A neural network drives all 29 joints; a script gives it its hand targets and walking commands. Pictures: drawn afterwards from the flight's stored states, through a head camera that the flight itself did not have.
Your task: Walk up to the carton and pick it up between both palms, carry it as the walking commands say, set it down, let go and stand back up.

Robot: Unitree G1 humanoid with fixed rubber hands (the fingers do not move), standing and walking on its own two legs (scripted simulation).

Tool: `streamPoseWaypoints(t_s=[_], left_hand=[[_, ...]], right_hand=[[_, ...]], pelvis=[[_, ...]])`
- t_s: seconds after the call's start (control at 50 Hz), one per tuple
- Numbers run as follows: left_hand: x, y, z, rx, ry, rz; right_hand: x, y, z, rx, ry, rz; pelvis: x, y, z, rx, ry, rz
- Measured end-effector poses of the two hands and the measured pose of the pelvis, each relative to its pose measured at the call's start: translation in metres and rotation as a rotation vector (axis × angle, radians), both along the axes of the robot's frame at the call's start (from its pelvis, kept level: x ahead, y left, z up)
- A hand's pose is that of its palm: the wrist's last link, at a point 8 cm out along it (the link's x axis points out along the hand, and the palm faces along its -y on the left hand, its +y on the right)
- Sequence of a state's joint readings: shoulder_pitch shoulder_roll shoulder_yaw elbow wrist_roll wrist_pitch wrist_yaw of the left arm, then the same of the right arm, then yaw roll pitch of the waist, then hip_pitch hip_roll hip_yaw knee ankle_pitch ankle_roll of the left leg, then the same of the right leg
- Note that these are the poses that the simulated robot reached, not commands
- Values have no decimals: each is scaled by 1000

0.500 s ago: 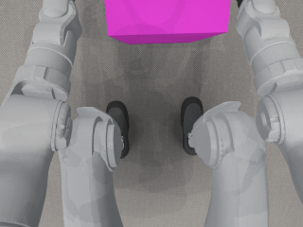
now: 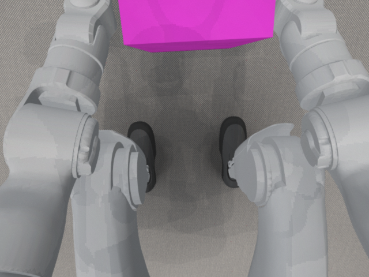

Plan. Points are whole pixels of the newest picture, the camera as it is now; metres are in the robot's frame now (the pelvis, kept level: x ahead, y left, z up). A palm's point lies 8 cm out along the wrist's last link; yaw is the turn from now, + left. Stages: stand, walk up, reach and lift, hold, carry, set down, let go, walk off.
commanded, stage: reach and lift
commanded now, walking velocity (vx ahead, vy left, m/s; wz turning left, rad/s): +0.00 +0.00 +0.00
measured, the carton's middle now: out of the picture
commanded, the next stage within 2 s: none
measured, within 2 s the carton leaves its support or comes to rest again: leaves its support in 0.42 s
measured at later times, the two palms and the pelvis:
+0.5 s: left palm out of the picture +0.55 +0.13 -0.17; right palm out of the picture +0.54 -0.15 -0.18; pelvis -0.01 +0.00 -0.01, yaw -1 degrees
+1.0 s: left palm out of the picture +0.55 +0.15 -0.10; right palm out of the picture +0.54 -0.13 -0.11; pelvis -0.01 +0.00 +0.00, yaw -1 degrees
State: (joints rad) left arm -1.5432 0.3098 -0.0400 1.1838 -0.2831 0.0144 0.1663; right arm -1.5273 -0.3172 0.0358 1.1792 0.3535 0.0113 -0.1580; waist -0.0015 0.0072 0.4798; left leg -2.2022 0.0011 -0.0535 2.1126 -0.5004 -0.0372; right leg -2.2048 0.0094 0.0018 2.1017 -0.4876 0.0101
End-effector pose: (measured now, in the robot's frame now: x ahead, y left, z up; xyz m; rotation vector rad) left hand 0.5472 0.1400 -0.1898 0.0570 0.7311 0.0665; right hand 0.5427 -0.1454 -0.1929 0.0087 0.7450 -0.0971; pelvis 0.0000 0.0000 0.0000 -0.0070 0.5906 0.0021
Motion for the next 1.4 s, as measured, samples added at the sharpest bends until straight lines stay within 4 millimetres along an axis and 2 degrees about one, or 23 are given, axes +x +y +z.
streamPoseWaypoints(t_s=[0.14,0.32,0.42,0.62,0.82,0.98,1.2,1.4], left_hand=[[-1,1,-3,-50,22,38],[0,0,-1,-33,32,37],[3,-4,8,-2,32,30],[1,1,43,-7,-3,60],[-3,7,58,8,7,51],[3,7,89,18,-34,50],[-2,6,98,0,-29,59],[-12,2,137,-3,-42,55]], right_hand=[[0,1,0,-6,9,13],[0,0,-1,17,13,8],[-1,-2,3,8,22,3],[-3,7,38,-28,5,-6],[-5,13,55,-63,15,30],[0,14,84,-53,-25,17],[-11,13,88,-40,-21,1],[-19,9,131,-38,-33,-12]], pelvis=[[1,0,-8,1,8,-6],[0,-1,-12,4,-12,-10],[-5,-1,-9,9,-72,-13],[-11,-1,-7,12,-131,-18],[-13,0,-4,10,-163,-17],[-13,-1,0,11,-201,-19],[-12,-1,8,11,-205,-19],[-16,-2,28,14,-255,-23]])
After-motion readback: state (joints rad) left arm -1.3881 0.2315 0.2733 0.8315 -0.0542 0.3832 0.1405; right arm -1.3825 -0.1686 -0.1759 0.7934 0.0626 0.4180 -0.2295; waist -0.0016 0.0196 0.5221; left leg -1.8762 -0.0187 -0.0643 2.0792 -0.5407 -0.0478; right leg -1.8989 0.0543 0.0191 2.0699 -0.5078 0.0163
